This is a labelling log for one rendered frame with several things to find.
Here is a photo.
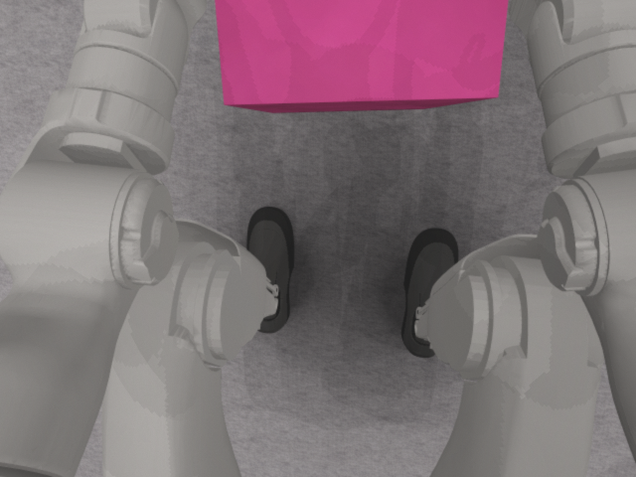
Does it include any right robot foot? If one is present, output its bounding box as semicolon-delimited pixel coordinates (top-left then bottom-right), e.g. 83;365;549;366
401;228;458;358

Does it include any robot right forearm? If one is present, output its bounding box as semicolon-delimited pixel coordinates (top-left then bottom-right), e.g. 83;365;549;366
509;0;636;179

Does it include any robot left forearm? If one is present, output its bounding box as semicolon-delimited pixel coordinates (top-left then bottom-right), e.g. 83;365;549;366
0;0;207;260

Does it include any right robot upper arm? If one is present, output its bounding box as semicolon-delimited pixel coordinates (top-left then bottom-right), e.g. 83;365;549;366
537;169;636;463

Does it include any left robot upper arm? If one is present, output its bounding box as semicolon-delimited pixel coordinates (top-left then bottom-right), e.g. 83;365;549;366
0;159;179;477

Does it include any right robot thigh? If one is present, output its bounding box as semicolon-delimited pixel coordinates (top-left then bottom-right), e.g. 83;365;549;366
429;255;601;477

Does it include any carton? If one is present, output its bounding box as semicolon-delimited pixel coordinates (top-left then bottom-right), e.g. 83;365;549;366
215;0;509;113

